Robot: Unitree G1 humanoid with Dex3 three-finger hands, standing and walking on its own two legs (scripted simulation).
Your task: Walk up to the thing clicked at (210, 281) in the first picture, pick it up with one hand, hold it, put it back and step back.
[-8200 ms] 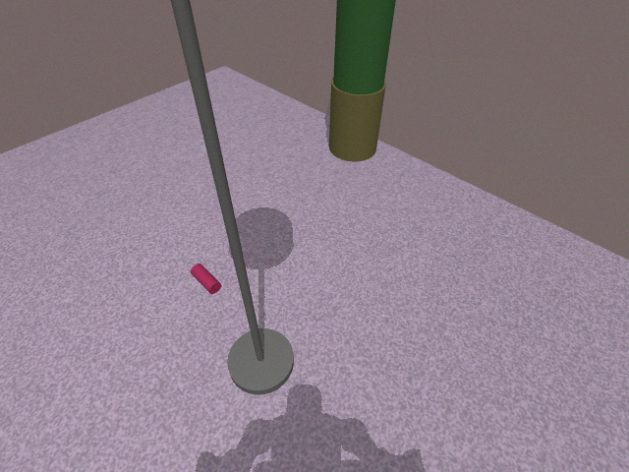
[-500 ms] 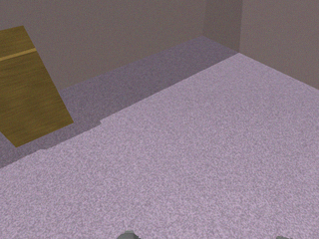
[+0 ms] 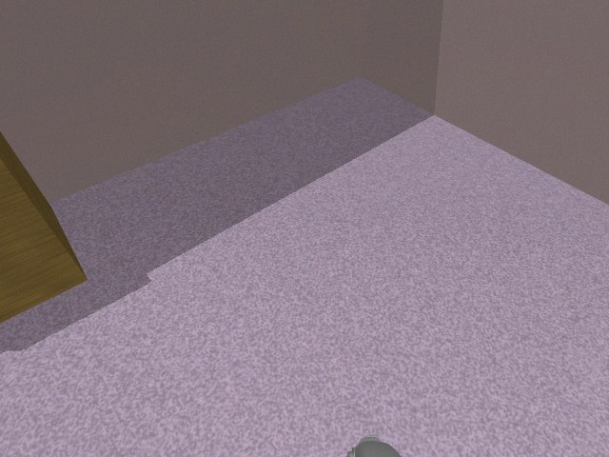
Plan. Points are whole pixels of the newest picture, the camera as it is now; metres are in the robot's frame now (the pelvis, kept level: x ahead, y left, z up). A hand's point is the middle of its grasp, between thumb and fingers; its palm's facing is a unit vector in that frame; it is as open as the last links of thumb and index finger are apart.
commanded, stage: walk up
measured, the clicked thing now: out of the picture -0.40 -1.00 -0.75
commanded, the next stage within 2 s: none
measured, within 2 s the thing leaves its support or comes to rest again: neither
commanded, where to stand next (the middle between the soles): +0.67 +0.00 m, yaw +2 degrees
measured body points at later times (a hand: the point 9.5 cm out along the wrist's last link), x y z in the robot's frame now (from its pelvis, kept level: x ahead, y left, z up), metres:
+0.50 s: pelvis +0.20 -0.06 +0.01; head +0.21 -0.09 +0.45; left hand +0.21 +0.26 -0.09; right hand +0.29 -0.38 -0.12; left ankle +0.30 +0.11 -0.69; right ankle +0.18 -0.15 -0.74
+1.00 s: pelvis +0.38 -0.01 +0.00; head +0.37 -0.01 +0.45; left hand +0.40 +0.31 -0.12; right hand +0.48 -0.32 -0.10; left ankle +0.37 +0.10 -0.74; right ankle +0.49 -0.17 -0.68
